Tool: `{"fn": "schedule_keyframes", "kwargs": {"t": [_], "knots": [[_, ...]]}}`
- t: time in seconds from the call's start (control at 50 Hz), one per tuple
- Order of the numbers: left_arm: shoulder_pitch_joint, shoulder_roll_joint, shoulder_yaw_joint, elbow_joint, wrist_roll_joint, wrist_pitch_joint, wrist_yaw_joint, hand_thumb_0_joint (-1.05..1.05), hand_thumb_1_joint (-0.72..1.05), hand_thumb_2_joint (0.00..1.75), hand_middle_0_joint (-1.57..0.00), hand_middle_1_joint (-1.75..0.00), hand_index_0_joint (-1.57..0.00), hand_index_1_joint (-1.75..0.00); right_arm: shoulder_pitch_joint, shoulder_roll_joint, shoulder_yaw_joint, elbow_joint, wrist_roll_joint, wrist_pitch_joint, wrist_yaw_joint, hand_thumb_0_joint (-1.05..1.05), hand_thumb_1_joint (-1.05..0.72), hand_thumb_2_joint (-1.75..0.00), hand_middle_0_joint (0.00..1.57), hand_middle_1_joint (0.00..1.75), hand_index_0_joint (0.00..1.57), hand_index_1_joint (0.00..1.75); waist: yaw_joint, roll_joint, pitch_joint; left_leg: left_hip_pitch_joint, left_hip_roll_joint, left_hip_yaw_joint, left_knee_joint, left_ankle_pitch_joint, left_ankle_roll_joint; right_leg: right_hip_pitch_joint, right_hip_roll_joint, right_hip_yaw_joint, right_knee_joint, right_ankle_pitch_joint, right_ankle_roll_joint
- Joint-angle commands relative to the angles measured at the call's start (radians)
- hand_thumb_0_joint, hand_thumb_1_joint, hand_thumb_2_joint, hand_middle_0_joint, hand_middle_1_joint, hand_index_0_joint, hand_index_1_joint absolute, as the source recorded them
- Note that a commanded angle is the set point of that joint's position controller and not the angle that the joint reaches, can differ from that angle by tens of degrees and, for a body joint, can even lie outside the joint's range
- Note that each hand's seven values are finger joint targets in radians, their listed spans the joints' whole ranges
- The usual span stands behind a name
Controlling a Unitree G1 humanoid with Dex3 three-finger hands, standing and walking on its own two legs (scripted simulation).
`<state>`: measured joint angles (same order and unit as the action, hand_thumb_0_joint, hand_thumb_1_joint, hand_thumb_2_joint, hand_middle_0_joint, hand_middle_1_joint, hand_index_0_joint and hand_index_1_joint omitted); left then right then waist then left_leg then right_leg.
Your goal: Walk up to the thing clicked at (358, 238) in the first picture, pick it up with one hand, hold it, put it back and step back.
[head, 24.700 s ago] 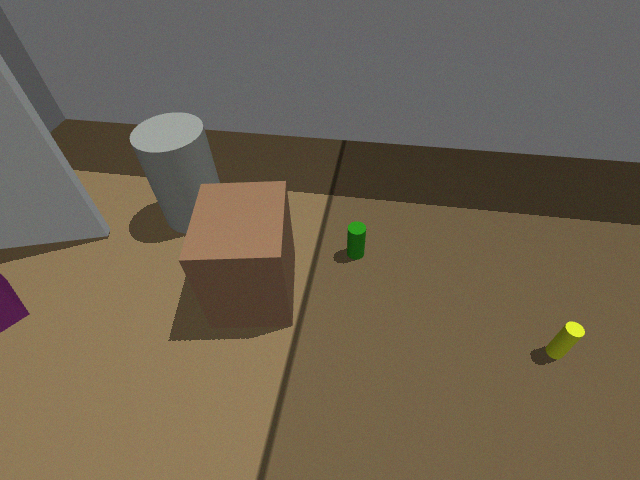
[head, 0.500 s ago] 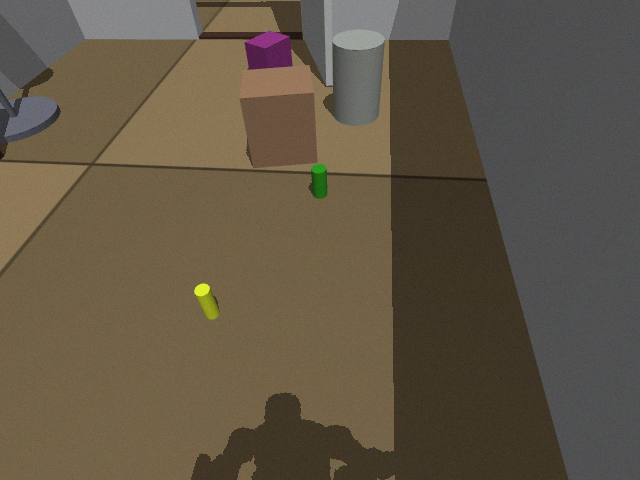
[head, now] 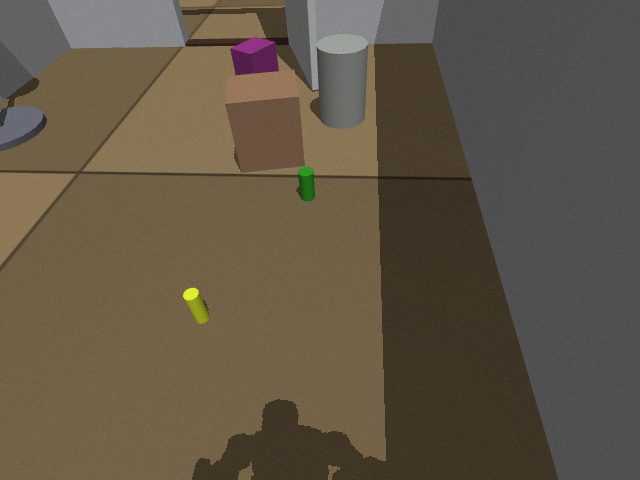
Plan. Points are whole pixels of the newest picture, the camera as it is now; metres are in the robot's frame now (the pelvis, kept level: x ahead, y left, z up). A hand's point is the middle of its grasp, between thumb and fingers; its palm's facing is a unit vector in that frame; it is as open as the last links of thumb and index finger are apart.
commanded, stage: stand
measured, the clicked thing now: (306, 184) +1.53 +0.10 -0.71
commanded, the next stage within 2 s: none
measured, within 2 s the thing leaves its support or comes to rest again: neither
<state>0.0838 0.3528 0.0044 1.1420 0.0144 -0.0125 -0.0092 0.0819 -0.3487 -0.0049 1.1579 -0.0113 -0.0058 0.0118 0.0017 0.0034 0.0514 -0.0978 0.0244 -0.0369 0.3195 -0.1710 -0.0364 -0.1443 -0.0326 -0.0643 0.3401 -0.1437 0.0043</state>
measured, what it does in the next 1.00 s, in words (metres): stands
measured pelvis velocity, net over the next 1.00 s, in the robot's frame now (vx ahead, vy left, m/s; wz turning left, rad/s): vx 0.02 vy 0.00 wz -0.01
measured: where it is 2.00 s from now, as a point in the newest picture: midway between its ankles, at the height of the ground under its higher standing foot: outside the picture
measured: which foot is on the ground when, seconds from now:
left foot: down 0.00-1.00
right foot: down 0.00-1.00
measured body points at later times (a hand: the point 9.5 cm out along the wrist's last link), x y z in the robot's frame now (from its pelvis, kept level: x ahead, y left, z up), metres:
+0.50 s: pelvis +0.00 +0.00 +0.00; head +0.02 +0.00 +0.45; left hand +0.08 +0.30 -0.13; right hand +0.06 -0.31 -0.14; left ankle +0.01 +0.14 -0.75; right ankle +0.03 -0.12 -0.75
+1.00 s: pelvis +0.02 +0.00 +0.00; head +0.03 +0.00 +0.45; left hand +0.10 +0.30 -0.13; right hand +0.10 -0.30 -0.13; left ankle +0.01 +0.14 -0.75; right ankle +0.03 -0.12 -0.75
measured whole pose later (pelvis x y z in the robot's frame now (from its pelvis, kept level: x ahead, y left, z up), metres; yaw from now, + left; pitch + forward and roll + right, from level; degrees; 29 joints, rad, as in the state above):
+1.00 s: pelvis +0.02 +0.00 +0.00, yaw +0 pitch -2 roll +0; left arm 0.09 0.36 0.00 1.13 0.01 -0.01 -0.01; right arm 0.09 -0.36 0.01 1.13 -0.01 -0.01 0.01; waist 0.00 0.01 0.05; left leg -0.09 0.03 -0.03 0.32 -0.19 -0.04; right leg -0.14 -0.02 -0.06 0.34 -0.16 0.00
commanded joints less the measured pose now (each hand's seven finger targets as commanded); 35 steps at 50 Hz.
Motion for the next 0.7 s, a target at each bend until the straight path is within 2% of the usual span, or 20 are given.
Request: {"fn": "schedule_keyframes", "kwargs": {"t": [0.0,0.02,0.1,0.12,0.18,0.22,0.3,0.38,0.52,0.66,0.68], "knots": [[-0.048,0.223,0.043,-0.057,-0.004,-0.016,0.012,0.00,0.90,0.90,-0.20,-0.30,-0.20,-0.30,-0.048,-0.204,-0.038,-0.061,0.001,-0.016,-0.012,0.00,-0.90,-0.90,0.20,0.30,0.20,0.30,0.006,-0.017,-0.049,-0.055,0.086,-0.065,-0.056,-0.004,0.045,0.018,-0.110,0.123,-0.093,-0.093,-0.014],[-0.047,0.230,0.044,-0.057,-0.005,-0.016,0.011,0.00,0.90,0.90,-0.20,-0.30,-0.20,-0.30,-0.035,-0.197,-0.036,-0.058,0.000,-0.015,-0.011,0.00,-0.90,-0.90,0.20,0.30,0.20,0.30,0.005,-0.033,-0.028,-0.063,0.076,-0.061,-0.058,-0.031,0.041,-0.012,-0.110,0.130,-0.108,-0.154,-0.013],[-0.053,0.231,0.045,-0.067,-0.005,-0.016,0.010,0.00,0.90,0.90,-0.20,-0.30,-0.20,-0.30,-0.023,-0.204,-0.039,-0.062,-0.002,-0.016,-0.010,0.00,-0.90,-0.90,0.20,0.30,0.20,0.30,0.001,-0.012,-0.040,-0.062,0.081,-0.062,-0.050,-0.020,0.043,-0.008,-0.109,0.136,-0.105,-0.142,-0.017],[-0.050,0.227,0.044,-0.065,-0.006,-0.017,0.009,0.00,0.90,0.90,-0.20,-0.30,-0.20,-0.30,-0.015,-0.208,-0.038,-0.062,-0.003,-0.018,-0.010,0.00,-0.90,-0.90,0.20,0.30,0.20,0.30,0.000,-0.003,-0.050,-0.070,0.088,-0.066,-0.055,-0.010,0.047,0.022,-0.108,0.130,-0.089,-0.102,-0.018],[-0.044,0.231,0.046,-0.068,-0.006,-0.014,0.008,0.00,0.90,0.90,-0.20,-0.30,-0.20,-0.30,-0.008,-0.204,-0.037,-0.062,-0.003,-0.018,-0.011,0.00,-0.90,-0.90,0.20,0.30,0.20,0.30,0.006,-0.010,-0.044,-0.085,0.079,-0.062,-0.059,-0.041,0.041,0.012,-0.105,0.133,-0.091,-0.151,-0.017],[-0.037,0.226,0.042,-0.066,-0.005,-0.015,0.007,0.00,0.90,0.90,-0.20,-0.30,-0.20,-0.30,-0.018,-0.211,-0.038,-0.065,-0.002,-0.018,-0.012,0.00,-0.90,-0.90,0.20,0.30,0.20,0.30,0.007,-0.005,-0.061,-0.065,0.090,-0.066,-0.051,-0.007,0.047,0.016,-0.108,0.133,-0.087,-0.106,-0.021],[-0.038,0.228,0.042,-0.068,-0.007,-0.017,0.008,0.00,0.90,0.90,-0.20,-0.30,-0.20,-0.30,0.002,-0.207,-0.036,-0.062,-0.001,-0.017,-0.012,0.00,-0.90,-0.90,0.20,0.30,0.20,0.30,0.003,-0.010,-0.067,-0.061,0.086,-0.061,-0.043,0.006,0.047,0.023,-0.108,0.135,-0.089,-0.096,-0.020],[-0.034,0.224,0.041,-0.067,-0.007,-0.019,0.008,0.00,0.90,0.90,-0.20,-0.30,-0.20,-0.30,0.004,-0.203,-0.029,-0.065,0.001,-0.020,-0.014,0.00,-0.90,-0.90,0.20,0.30,0.20,0.30,0.004,0.007,-0.078,-0.064,0.094,-0.063,-0.051,0.059,0.044,0.052,-0.103,0.120,-0.060,0.010,-0.019],[-0.031,0.222,0.038,-0.065,-0.008,-0.016,0.008,0.00,0.90,0.90,-0.20,-0.30,-0.20,-0.30,0.006,-0.215,-0.028,-0.063,0.002,-0.018,-0.017,0.00,-0.90,-0.90,0.20,0.30,0.20,0.30,0.004,0.005,-0.059,-0.059,0.095,-0.062,-0.049,0.048,0.043,0.032,-0.104,0.126,-0.069,-0.032,-0.021],[-0.022,0.215,0.035,-0.065,-0.008,-0.017,0.009,0.00,0.90,0.90,-0.20,-0.30,-0.20,-0.30,-0.012,-0.220,-0.027,-0.070,0.003,-0.023,-0.020,0.00,-0.90,-0.90,0.20,0.30,0.20,0.30,0.007,0.014,-0.097,-0.026,0.104,-0.059,-0.040,0.141,0.039,0.067,-0.106,0.110,-0.041,0.119,-0.019],[-0.029,0.219,0.036,-0.064,-0.008,-0.016,0.009,0.00,0.90,0.90,-0.20,-0.30,-0.20,-0.30,-0.006,-0.211,-0.025,-0.069,0.002,-0.023,-0.020,0.00,-0.90,-0.90,0.20,0.30,0.20,0.30,0.004,-0.001,-0.091,-0.032,0.103,-0.059,-0.046,0.135,0.035,0.067,-0.106,0.108,-0.042,0.107,-0.018]]}}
